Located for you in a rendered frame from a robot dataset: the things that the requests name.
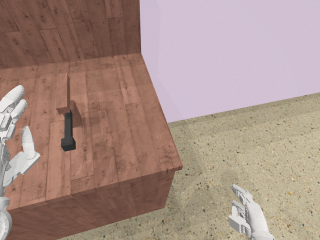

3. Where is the robot left forearm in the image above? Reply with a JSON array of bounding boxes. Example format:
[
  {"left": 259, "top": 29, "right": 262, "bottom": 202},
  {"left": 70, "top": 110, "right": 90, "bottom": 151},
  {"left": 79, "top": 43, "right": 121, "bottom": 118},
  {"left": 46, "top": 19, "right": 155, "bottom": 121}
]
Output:
[{"left": 0, "top": 196, "right": 12, "bottom": 240}]

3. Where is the robot right hand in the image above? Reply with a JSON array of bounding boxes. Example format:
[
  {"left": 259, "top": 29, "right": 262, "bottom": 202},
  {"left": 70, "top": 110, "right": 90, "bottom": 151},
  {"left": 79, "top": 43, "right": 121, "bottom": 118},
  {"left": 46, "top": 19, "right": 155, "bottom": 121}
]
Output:
[{"left": 229, "top": 184, "right": 269, "bottom": 239}]

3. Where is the counter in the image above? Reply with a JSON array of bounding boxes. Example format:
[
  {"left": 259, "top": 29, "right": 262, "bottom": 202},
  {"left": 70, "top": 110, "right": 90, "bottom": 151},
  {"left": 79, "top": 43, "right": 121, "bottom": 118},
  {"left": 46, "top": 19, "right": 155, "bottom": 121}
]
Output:
[{"left": 0, "top": 0, "right": 183, "bottom": 240}]

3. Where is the tap lever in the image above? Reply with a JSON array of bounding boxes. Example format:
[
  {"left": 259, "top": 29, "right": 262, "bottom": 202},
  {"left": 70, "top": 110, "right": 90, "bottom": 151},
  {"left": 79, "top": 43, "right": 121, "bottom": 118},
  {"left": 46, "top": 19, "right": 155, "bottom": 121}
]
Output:
[{"left": 61, "top": 110, "right": 76, "bottom": 152}]

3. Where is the robot left hand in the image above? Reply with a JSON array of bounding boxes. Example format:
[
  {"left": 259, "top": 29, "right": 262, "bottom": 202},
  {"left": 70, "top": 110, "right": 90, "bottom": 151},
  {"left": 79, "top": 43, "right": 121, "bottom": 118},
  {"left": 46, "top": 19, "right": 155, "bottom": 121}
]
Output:
[{"left": 0, "top": 85, "right": 40, "bottom": 197}]

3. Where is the robot right forearm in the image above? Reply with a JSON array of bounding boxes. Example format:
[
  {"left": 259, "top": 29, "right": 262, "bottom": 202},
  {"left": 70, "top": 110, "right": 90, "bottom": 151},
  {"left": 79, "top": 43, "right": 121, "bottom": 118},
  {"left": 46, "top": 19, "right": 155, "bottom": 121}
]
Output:
[{"left": 250, "top": 230, "right": 276, "bottom": 240}]

